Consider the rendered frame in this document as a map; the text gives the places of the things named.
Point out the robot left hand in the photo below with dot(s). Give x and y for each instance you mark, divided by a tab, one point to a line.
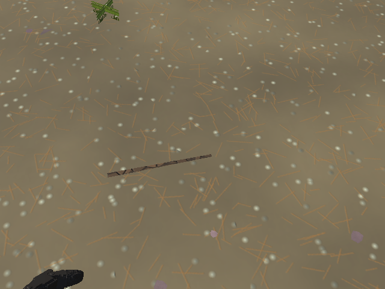
56	280

